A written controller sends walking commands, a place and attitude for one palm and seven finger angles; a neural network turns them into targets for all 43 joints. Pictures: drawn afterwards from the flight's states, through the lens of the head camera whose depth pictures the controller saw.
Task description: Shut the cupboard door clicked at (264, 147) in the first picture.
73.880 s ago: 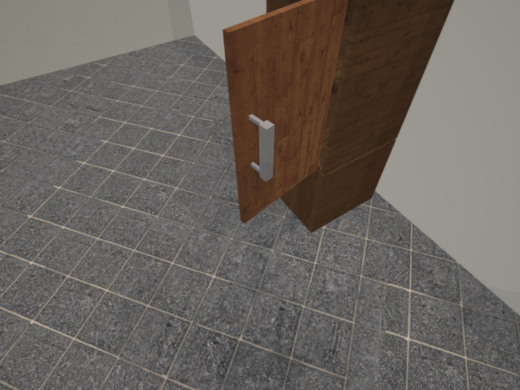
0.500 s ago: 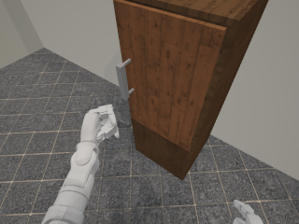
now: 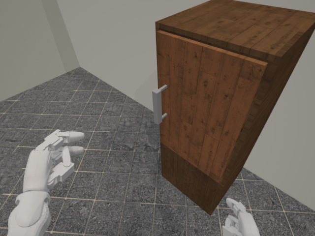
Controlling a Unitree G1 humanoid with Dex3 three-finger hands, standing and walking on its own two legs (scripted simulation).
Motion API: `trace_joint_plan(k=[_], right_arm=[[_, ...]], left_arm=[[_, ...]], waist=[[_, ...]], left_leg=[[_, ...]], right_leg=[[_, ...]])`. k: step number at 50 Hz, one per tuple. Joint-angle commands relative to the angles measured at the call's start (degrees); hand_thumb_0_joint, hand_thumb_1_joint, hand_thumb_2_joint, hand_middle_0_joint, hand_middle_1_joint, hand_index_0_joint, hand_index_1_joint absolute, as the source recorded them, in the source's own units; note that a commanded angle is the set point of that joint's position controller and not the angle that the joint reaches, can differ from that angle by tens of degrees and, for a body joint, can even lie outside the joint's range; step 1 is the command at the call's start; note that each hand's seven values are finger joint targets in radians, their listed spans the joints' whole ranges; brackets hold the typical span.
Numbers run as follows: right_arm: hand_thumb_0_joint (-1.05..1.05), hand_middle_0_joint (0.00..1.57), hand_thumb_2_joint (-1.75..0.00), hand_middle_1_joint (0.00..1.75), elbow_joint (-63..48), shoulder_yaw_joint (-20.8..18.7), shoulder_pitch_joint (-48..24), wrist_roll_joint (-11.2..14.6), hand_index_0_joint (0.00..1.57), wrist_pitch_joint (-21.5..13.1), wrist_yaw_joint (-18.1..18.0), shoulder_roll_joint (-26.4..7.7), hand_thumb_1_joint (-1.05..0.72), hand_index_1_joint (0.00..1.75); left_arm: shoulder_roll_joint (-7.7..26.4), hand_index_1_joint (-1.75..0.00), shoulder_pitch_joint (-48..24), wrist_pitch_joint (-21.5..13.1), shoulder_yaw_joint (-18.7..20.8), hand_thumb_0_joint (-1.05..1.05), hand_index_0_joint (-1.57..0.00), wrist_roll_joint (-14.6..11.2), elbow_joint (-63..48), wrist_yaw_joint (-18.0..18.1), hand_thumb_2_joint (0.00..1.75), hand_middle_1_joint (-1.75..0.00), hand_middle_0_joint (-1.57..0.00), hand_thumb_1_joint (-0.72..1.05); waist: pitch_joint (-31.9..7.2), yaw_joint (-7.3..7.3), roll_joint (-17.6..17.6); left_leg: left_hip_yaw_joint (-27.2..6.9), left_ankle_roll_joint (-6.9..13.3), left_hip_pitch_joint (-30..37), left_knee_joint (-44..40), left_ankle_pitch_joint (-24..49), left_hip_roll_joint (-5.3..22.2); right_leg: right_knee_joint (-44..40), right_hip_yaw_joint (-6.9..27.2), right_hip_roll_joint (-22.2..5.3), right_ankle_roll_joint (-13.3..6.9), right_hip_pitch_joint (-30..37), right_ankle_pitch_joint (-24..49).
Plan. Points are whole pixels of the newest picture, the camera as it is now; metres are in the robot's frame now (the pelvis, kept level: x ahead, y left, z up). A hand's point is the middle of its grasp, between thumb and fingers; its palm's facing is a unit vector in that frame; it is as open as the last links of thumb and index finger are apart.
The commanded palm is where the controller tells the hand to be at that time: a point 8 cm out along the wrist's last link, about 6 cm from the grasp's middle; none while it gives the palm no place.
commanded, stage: draw the hand back to the body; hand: left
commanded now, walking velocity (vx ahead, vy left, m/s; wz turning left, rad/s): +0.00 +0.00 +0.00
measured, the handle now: (161, 104) +0.62 +0.06 -0.04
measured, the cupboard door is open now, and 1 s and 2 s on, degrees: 0 0 0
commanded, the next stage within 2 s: step back with the hand held close in 0.54 s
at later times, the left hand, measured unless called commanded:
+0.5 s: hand (39, 180) +0.17 +0.25 +0.15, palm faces +0.45 -0.81 -0.37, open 7.4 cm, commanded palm +0.12 +0.29 +0.17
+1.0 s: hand (37, 177) +0.18 +0.26 +0.15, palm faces +0.37 -0.78 -0.50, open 7.4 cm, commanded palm +0.12 +0.30 +0.17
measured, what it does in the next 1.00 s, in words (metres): stands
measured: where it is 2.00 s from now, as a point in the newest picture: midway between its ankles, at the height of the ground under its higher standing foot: outside the picture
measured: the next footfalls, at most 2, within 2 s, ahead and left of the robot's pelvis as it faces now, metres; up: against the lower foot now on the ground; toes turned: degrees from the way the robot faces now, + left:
none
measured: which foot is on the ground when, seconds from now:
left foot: down 0.00-1.00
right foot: down 0.00-1.00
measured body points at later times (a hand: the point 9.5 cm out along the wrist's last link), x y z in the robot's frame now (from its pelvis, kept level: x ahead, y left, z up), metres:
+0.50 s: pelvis -0.02 -0.01 +0.00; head -0.04 -0.03 +0.45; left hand +0.15 +0.29 +0.17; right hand +0.17 -0.23 -0.08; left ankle -0.03 +0.08 -0.74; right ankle -0.01 -0.12 -0.74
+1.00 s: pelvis -0.03 +0.00 +0.00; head -0.01 -0.02 +0.44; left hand +0.15 +0.30 +0.18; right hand +0.13 -0.26 -0.10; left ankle -0.03 +0.08 -0.74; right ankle -0.01 -0.12 -0.74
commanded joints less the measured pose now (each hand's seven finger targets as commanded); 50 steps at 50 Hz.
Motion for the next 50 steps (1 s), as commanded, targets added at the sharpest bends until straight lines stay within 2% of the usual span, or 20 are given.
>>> trace_joint_plan(k=[1, 3, 5, 6, 8, 11, 14, 18, 21, 25, 31, 33, 34, 35, 38, 40, 41, 45, 46, 50], right_arm=[[0.00, 0.20, -0.90, 0.30, -8.2, -3.6, -7.0, -0.3, 0.20, -4.5, 0.0, -6.5, -0.90, 0.30], [0.00, 0.20, -0.90, 0.30, -7.9, -3.9, -6.9, -0.2, 0.20, -5.0, 0.2, -6.3, -0.90, 0.30], [0.00, 0.20, -0.90, 0.30, -7.5, -4.3, -6.7, -0.2, 0.20, -5.5, 0.5, -6.7, -0.90, 0.30], [0.00, 0.20, -0.90, 0.30, -7.3, -4.5, -6.6, -0.3, 0.20, -5.8, 0.5, -7.1, -0.90, 0.30], [0.00, 0.20, -0.90, 0.30, -7.3, -4.9, -6.8, 0.0, 0.20, -5.9, 0.4, -7.0, -0.90, 0.30], [0.00, 0.20, -0.90, 0.30, -6.3, -5.1, -6.5, 0.1, 0.20, -6.6, 0.5, -7.7, -0.90, 0.30], [0.00, 0.20, -0.90, 0.30, -5.9, -5.3, -6.4, 0.0, 0.20, -7.1, 0.1, -8.2, -0.90, 0.30], [0.00, 0.20, -0.90, 0.30, -6.0, -5.3, -7.2, -0.2, 0.20, -8.2, -0.7, -7.9, -0.90, 0.30], [0.00, 0.20, -0.90, 0.30, -5.4, -4.9, -7.7, -0.4, 0.20, -9.2, -0.8, -7.6, -0.90, 0.30], [0.00, 0.20, -0.90, 0.30, -5.2, -4.6, -7.8, -0.2, 0.20, -10.0, -0.7, -6.8, -0.90, 0.30], [0.00, 0.20, -0.90, 0.30, -4.7, -5.1, -7.3, 0.0, 0.20, -9.2, -0.4, -7.2, -0.90, 0.30], [0.00, 0.20, -0.90, 0.30, -5.1, -5.3, -7.3, 0.1, 0.20, -9.0, -0.2, -7.3, -0.90, 0.30], [0.00, 0.20, -0.90, 0.30, -6.8, -5.9, -6.8, 0.3, 0.20, -8.1, -0.2, -8.9, -0.90, 0.30], [0.00, 0.20, -0.90, 0.30, -5.7, -5.9, -6.0, 0.1, 0.20, -7.5, -0.4, -8.3, -0.90, 0.30], [0.00, 0.20, -0.90, 0.30, -5.7, -6.1, -6.0, -0.2, 0.20, -6.5, -0.1, -7.9, -0.90, 0.30], [0.00, 0.20, -0.90, 0.30, -6.0, -6.4, -5.6, -0.1, 0.20, -5.9, -0.2, -8.2, -0.90, 0.30], [0.00, 0.20, -0.90, 0.30, -6.1, -6.6, -6.0, -0.1, 0.20, -5.7, -0.3, -8.3, -0.90, 0.30], [0.00, 0.20, -0.90, 0.30, -8.1, -7.0, -6.0, 0.0, 0.20, -4.0, -1.0, -8.6, -0.90, 0.30], [0.00, 0.20, -0.90, 0.30, -8.2, -7.1, -6.3, 0.0, 0.20, -3.7, -1.2, -8.9, -0.90, 0.30], [0.00, 0.20, -0.90, 0.30, -9.3, -7.2, -5.5, 0.2, 0.20, -2.2, -1.5, -8.7, -0.90, 0.30]], left_arm=[[11.8, -0.51, -3.6, -4.5, 12.1, 0.00, -0.39, -0.3, -17.3, 1.7, 0.90, -0.51, -0.39, 0.90], [12.2, -0.45, -1.6, -4.8, 13.7, 0.00, -0.34, -0.6, -19.1, 1.8, 0.90, -0.45, -0.34, 0.90], [13.0, -0.39, 0.7, -4.9, 15.8, 0.00, -0.28, -0.7, -19.4, 2.0, 0.90, -0.39, -0.28, 0.90], [14.1, -0.36, 3.1, -4.9, 17.7, 0.00, -0.25, -0.8, -18.4, 2.1, 0.90, -0.36, -0.25, 0.90], [15.3, -0.30, 4.0, -5.4, 20.0, 0.00, -0.20, -1.1, -19.6, 2.2, 0.90, -0.30, -0.20, 0.90], [9.7, -0.30, 3.1, -5.3, 14.3, 0.00, -0.20, -0.7, -15.7, 1.8, 0.90, -0.30, -0.20, 0.90], [10.8, -0.30, -1.0, -5.7, 14.2, 0.00, -0.20, -0.2, -15.3, 2.5, 0.90, -0.30, -0.20, 0.90], [13.7, -0.30, -1.5, -6.9, 16.7, 0.00, -0.20, -0.3, -17.5, 3.1, 0.90, -0.30, -0.20, 0.90], [15.9, -0.30, -0.6, -7.6, 18.7, 0.00, -0.20, -0.2, -19.7, 3.4, 0.90, -0.30, -0.20, 0.90], [14.6, -0.30, -0.1, -7.9, 18.0, 0.00, -0.20, -0.1, -20.6, 3.4, 0.90, -0.30, -0.20, 0.90], [12.0, -0.30, 4.0, -7.1, 17.3, 0.00, -0.20, -1.0, -12.6, 2.2, 0.90, -0.30, -0.20, 0.90], [12.3, -0.30, 2.6, -7.4, 17.2, 0.00, -0.20, -1.0, -14.3, 2.1, 0.90, -0.30, -0.20, 0.90], [17.6, -0.30, -3.5, -10.0, 22.1, 0.00, -0.20, -0.4, -17.9, 2.6, 0.90, -0.30, -0.20, 0.90], [14.1, -0.30, 2.1, -10.5, 19.5, 0.00, -0.20, -0.4, -13.5, 2.5, 0.90, -0.30, -0.20, 0.90], [13.8, -0.30, 5.0, -11.7, 18.4, 0.00, -0.20, 0.2, -15.5, 2.9, 0.90, -0.30, -0.20, 0.90], [14.6, -0.30, 6.3, -12.1, 19.1, 0.00, -0.20, 0.1, -16.9, 3.5, 0.90, -0.30, -0.20, 0.90], [15.8, -0.30, 6.0, -12.5, 20.0, 0.00, -0.20, 0.1, -19.2, 3.7, 0.90, -0.30, -0.20, 0.90], [17.9, -0.30, 9.7, -12.9, 22.8, 0.00, -0.20, -0.3, -22.2, 4.6, 0.90, -0.30, -0.20, 0.90], [18.9, -0.30, 9.9, -12.7, 23.8, 0.00, -0.20, -0.3, -22.7, 4.6, 0.90, -0.30, -0.20, 0.90], [17.6, -0.30, 12.7, -12.2, 23.3, 0.00, -0.20, -0.4, -21.0, 4.8, 0.90, -0.30, -0.20, 0.90]], waist=[[-6.6, 0.26, 1.1], [-6.0, 0.33, 3.0], [-5.2, 0.42, 1.9], [-4.6, 0.75, -0.4], [-4.5, 0.89, -0.5], [0.2, -0.48, -1.4], [0.7, -0.61, -0.9], [-4.0, 0.55, -2.6], [-4.5, 1.20, 1.1], [-1.8, 0.92, 4.8], [2.8, 0.69, -2.8], [1.1, 0.54, -1.9], [1.4, -1.72, -1.6], [0.5, -2.19, -3.8], [-2.4, -2.46, -5.5], [-5.2, -2.70, -4.9], [-7.0, -2.67, -3.1], [-11.0, -2.58, -2.7], [-11.8, -2.54, -1.4], [-10.7, -2.67, -2.9]], left_leg=[[-3.8, -3.6, 0.0, -3.1, 23.1, 4.0], [-3.9, -4.0, 0.2, -3.2, 24.2, 4.1], [-4.1, -4.1, -0.3, -3.3, 24.1, 4.3], [-3.9, -3.9, -1.3, -3.3, 23.4, 4.3], [-3.8, -3.7, -1.4, -3.6, 21.1, 4.3], [-3.6, -3.2, -2.2, -4.5, 15.8, 4.3], [-4.1, -2.7, -2.7, -5.5, 9.5, 3.9], [-3.7, -1.6, -2.1, -5.4, 7.5, 3.2], [-3.4, -1.7, -2.5, -5.0, 8.4, 2.9], [-3.2, -2.3, -2.8, -5.0, 9.1, 2.9], [-2.3, -1.6, -3.9, -5.2, 7.9, 3.5], [-2.2, -1.6, -3.3, -5.2, 7.7, 3.5], [-3.7, -0.3, -7.1, -2.0, 3.1, 4.7], [-4.2, -0.2, -6.2, 0.3, 2.5, 4.3], [-4.0, -0.5, -6.2, 3.6, 4.7, 4.3], [-4.1, -0.8, -6.4, 4.1, 7.2, 4.6], [-4.5, -1.0, -6.2, 3.9, 9.8, 4.9], [-5.4, -1.3, -7.0, 2.3, 22.5, 6.8], [-5.6, -1.5, -7.2, 2.5, 25.3, 7.2], [-5.9, -1.3, -11.0, 1.9, 24.1, 8.2]], right_leg=[[-2.0, 1.0, 0.7, -1.6, 3.8, 14.4], [-1.9, 0.9, 0.6, -1.6, 3.5, 14.6], [-2.0, 0.7, 0.7, -1.4, 3.2, 14.3], [-2.4, 0.7, 0.8, -1.4, 3.6, 14.4], [-2.3, 0.8, 0.7, -1.4, 3.3, 12.9], [-3.5, 0.8, 0.5, -1.2, -0.5, 9.1], [-3.5, 1.0, 0.5, -1.2, -1.3, 4.9], [-3.5, 1.6, 0.1, -1.2, 1.4, 3.6], [-3.9, 2.0, 0.1, -1.5, 2.8, 4.6], [-3.8, 1.9, 0.3, -1.7, 1.5, 5.3], [-5.9, 2.3, 0.3, -1.1, -0.8, 3.4], [-5.2, 2.5, 0.1, -1.1, -0.3, 3.3], [-8.6, 9.2, -3.4, -1.5, -4.0, 2.6], [-9.9, 10.7, -5.5, -2.1, -6.0, 0.4], [-9.2, 12.0, -8.3, -3.3, -6.7, 3.5], [-6.6, 11.3, -8.9, -3.7, -5.3, 8.3], [-4.5, 10.4, -8.9, -3.7, -3.7, 12.5], [3.0, 7.5, -5.7, -1.9, 0.5, 25.5], [4.3, 7.3, -5.5, -1.9, 1.2, 27.8], [6.1, 7.2, -4.5, -1.2, 1.5, 27.5]])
